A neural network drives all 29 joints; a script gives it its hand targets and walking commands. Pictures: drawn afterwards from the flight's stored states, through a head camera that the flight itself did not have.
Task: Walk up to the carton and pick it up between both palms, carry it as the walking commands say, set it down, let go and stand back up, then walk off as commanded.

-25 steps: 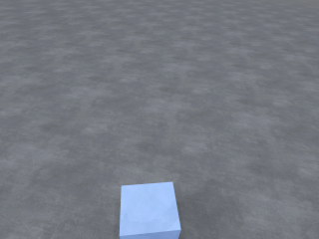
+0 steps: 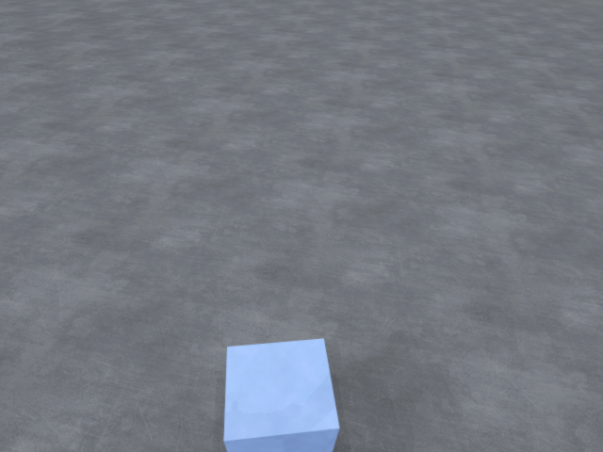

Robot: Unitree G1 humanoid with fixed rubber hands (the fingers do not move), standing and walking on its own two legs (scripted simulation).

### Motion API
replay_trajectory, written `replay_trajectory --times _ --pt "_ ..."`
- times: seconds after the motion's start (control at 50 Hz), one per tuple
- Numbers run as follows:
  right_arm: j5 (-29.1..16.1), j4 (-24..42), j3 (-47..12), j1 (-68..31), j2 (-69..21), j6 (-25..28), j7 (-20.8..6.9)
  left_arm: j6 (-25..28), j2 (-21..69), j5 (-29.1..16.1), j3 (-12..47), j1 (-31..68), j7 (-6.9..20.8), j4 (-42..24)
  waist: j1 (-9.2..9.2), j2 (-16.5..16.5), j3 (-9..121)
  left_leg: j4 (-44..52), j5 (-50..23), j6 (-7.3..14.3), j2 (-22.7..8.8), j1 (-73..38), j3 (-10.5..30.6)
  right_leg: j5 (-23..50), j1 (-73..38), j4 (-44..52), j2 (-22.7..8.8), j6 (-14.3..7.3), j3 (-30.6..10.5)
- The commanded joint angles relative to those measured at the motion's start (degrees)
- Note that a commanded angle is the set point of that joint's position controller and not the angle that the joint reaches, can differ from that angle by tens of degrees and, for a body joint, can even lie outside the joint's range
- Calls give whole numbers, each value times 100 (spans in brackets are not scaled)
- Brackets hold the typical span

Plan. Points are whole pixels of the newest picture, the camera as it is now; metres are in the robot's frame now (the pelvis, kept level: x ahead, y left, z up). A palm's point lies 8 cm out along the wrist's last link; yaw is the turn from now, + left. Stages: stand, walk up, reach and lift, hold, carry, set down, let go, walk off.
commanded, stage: stand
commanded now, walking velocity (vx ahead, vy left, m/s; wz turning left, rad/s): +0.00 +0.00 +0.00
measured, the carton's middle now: (279, 400) +0.46 +0.05 -0.67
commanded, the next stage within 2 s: walk off in 0.12 s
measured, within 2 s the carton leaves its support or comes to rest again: neither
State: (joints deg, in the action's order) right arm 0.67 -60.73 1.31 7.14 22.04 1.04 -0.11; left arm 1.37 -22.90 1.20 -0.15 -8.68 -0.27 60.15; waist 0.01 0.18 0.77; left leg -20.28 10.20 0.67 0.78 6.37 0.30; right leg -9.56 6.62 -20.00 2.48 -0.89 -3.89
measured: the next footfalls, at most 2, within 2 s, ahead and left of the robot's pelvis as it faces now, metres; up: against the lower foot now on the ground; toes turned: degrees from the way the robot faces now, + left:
left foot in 1.22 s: +0.08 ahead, +0.07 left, +0.00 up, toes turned -23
right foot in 1.58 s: -0.06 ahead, -0.15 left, +0.00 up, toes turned -44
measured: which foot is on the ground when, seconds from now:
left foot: down 0.00-0.80, up 0.82-1.00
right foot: down 0.00-1.00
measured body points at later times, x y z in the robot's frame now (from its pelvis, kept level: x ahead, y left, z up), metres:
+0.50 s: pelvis +0.00 +0.00 +0.00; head -0.01 +0.00 +0.45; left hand +0.09 +0.30 -0.13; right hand +0.08 -0.31 -0.13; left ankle +0.01 +0.11 -0.75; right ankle +0.02 -0.11 -0.75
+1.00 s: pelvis -0.01 -0.05 -0.01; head +0.02 -0.08 +0.44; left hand +0.12 +0.21 -0.13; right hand +0.01 -0.34 -0.15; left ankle +0.01 +0.10 -0.68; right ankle -0.02 -0.14 -0.75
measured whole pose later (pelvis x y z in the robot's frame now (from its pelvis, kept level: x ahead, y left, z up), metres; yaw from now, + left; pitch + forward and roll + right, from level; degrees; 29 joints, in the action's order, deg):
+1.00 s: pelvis -0.01 -0.05 -0.01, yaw -18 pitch +0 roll +1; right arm 1.3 -55.1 3.8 6.7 15.9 -2.7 1.8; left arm -2.7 -16.3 1.9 -3.2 -12.8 -0.8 54.6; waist -1.5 -0.8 -3.5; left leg -58.0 26.4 -3.3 -3.2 24.7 -1.2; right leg -14.1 15.2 -29.3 3.0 -2.9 -3.2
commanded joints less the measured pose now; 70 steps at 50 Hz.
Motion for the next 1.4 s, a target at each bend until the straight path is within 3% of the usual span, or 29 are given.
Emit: replay_trajectory --times 0.0,0.36,0.42,0.5,0.56,0.58,0.62,0.64,0.68,0.7,0.74,0.76,0.78,0.8,0.84,0.88,0.92,0.96,1.04,1.1,1.14,1.16,1.18,1.2,1.22,1.24,1.26,1.3,1.38 --pt "-15 243 182 -275 1062 67 22 54 -933 -27 -177 341 -33 -239 9 7 -336 586 341 112 -707 200 858 -51 386 447 -785 -87 -738" --pt "-33 130 48 -76 385 -143 87 -200 -316 -75 30 215 -42 34 50 -102 -217 510 -195 10 -722 59 524 673 387 221 -709 -80 -736" --pt "-44 76 176 180 730 -201 201 -307 -722 -61 -124 90 -54 -40 40 233 -190 95 1 14 -771 79 349 542 729 12 -754 23 -856" --pt "-29 139 300 123 957 -226 240 -328 -662 -57 -191 97 -45 -166 27 -144 -45 85 365 61 -974 74 378 411 1030 -410 -672 16 -926" --pt "-44 158 384 257 942 -270 309 -331 -467 -6 -219 0 -47 -275 12 -380 -75 305 528 384 -1406 54 747 -81 1425 -1152 -441 52 -700" --pt "41 209 386 219 985 -267 350 -362 -424 27 -254 40 -58 -342 104 -814 -29 472 580 614 -1802 114 1001 -617 1526 -1824 -298 102 -388" --pt "98 386 384 -140 785 -227 337 -388 -247 87 -328 -132 -66 -366 -114 -912 -80 479 -457 1109 -2436 569 1351 -2140 1622 -3273 -366 160 29" --pt "83 420 334 0 614 -207 334 -422 -297 83 -319 -267 -5 -392 -20 -913 -181 407 -746 1208 -2463 540 1058 -2328 1759 -3372 -533 236 140" --pt "130 532 275 -273 365 -234 315 -401 51 46 -263 -260 93 -473 -104 -691 -224 -95 -1689 844 -2055 778 362 -2095 1370 -2915 -520 266 469" --pt "127 494 327 -217 530 -228 316 -389 235 6 -206 -550 98 -378 -117 -1026 -65 -438 -1801 634 -2051 444 116 -1681 1277 -2181 -597 241 478" --pt "129 534 364 9 572 -290 263 -371 179 11 -279 -553 119 -409 -100 -553 -45 -1155 -1292 271 -1707 865 -429 -562 509 -1303 -351 262 636" --pt "140 496 383 406 491 -313 228 -320 -157 23 -354 -651 117 -493 -117 269 -5 -2263 -312 -83 -1349 1142 -756 272 340 -346 -750 169 -266" --pt "81 802 305 272 30 -342 213 -280 -912 34 -526 -723 58 -578 -125 2426 -80 -3474 2539 -492 -443 2637 -1075 2111 -220 207 -2290 -390 -2556" --pt "68 916 293 -285 29 -418 279 -279 -1350 102 -666 -1162 47 -540 -577 1695 195 -4143 2894 -435 -391 2385 -151 2481 245 210 -2674 -1140 -2591" --pt "3 859 352 -128 121 -416 245 -313 -652 98 -545 -835 -11 -560 -264 891 -191 -4391 2314 -367 -528 2391 184 947 638 122 -1963 -971 -2093" --pt "10 778 358 102 13 -337 166 -390 -287 61 -464 -202 -104 -796 80 938 5 -4183 1655 -339 -606 2208 144 1117 446 9 -1384 -707 -1344" --pt "62 847 377 -106 12 -313 166 -364 -478 68 -521 -221 -88 -874 -51 627 50 -4021 1566 -374 -520 2120 63 1936 456 -141 -1394 -742 -1310" --pt "52 917 365 -173 -108 -304 227 -353 -389 80 -527 -361 -78 -851 -101 565 67 -3476 1496 -412 -457 2014 16 1363 295 -39 -1335 -843 -1365" --pt "-18 1074 350 -235 -147 -278 237 -386 -254 72 -563 -736 -50 -708 -323 716 60 -2672 1589 -519 -261 2029 5 2068 -32 -116 -1456 -972 -1916" --pt "-42 1068 347 76 -229 -219 231 -425 -467 67 -647 -371 -63 -813 -70 981 229 -1741 1436 -447 -113 1304 -33 2196 193 -185 -1296 -821 -1973" --pt "-68 1106 367 194 -128 -148 208 -465 -477 -7 -677 60 -35 -996 97 772 376 -813 805 -399 -34 465 -166 1822 659 -371 -990 -534 -1870" --pt "-48 931 418 730 -3 -134 262 -457 -451 2 -690 91 -20 -1057 275 415 499 162 544 -387 -287 -315 -106 647 1081 -557 -784 -257 -1663" --pt "52 938 535 1035 421 -72 304 -434 26 -75 -594 14 -41 -1183 376 -948 578 827 362 -104 -1885 -1062 1293 -223 2053 -1892 -186 79 -1009" --pt "43 1103 524 537 754 -130 341 -401 302 15 -600 -418 -88 -1087 -9 -1800 353 719 -485 323 -2801 -770 2181 -2313 2729 -3060 414 309 -313" --pt "96 1245 493 79 521 -107 354 -428 83 85 -647 -294 -126 -1115 -168 -1024 177 588 -985 693 -2771 -127 1754 -2283 2513 -3807 -65 242 -161" --pt "64 1271 445 161 300 -159 303 -447 -109 146 -673 -412 -52 -1071 -128 -826 -171 534 -1013 674 -2331 444 1379 -2137 2284 -4011 -134 363 -292" --pt "89 1329 347 104 -67 -142 300 -477 -24 173 -714 -294 59 -1021 -42 -1028 -302 597 -811 644 -2161 650 1151 -1890 2267 -4505 -221 345 -181" --pt "128 1481 403 -250 95 -132 279 -564 61 39 -689 -593 197 -939 -264 -1166 -379 361 -931 451 -1658 375 375 -1524 2393 -4524 -189 547 25" --pt "120 1406 422 288 137 -149 240 -523 271 -35 -597 66 288 -1198 160 -1142 -105 -199 -2412 614 -1659 27 -410 -1604 1948 -3419 -308 684 654"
